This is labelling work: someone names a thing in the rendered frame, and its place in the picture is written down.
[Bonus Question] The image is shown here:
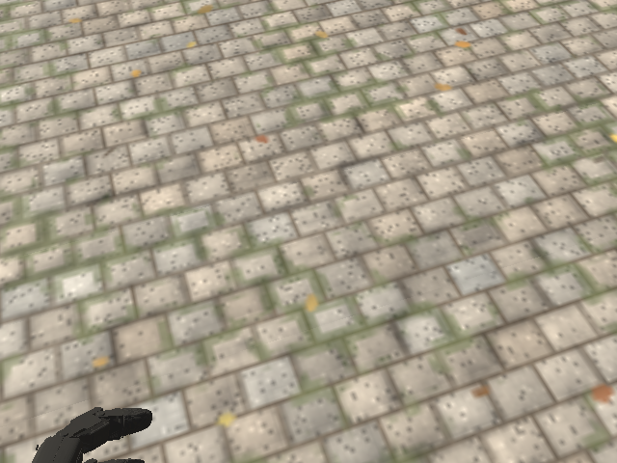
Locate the robot left hand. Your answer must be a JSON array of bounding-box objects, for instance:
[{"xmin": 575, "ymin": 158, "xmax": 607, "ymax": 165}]
[{"xmin": 32, "ymin": 407, "xmax": 152, "ymax": 463}]

